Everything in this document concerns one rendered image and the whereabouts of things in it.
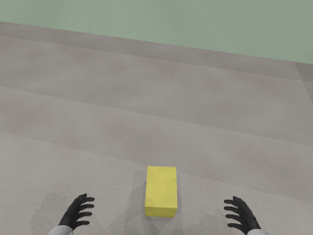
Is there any robot right hand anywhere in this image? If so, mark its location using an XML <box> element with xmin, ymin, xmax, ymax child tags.
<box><xmin>223</xmin><ymin>196</ymin><xmax>261</xmax><ymax>235</ymax></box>

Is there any carton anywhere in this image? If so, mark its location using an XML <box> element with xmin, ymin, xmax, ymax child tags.
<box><xmin>145</xmin><ymin>165</ymin><xmax>178</xmax><ymax>217</ymax></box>

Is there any robot left hand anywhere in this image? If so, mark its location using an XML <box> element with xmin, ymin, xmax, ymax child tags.
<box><xmin>59</xmin><ymin>193</ymin><xmax>95</xmax><ymax>231</ymax></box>

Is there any left robot forearm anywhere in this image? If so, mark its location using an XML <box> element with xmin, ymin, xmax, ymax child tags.
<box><xmin>48</xmin><ymin>225</ymin><xmax>73</xmax><ymax>235</ymax></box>

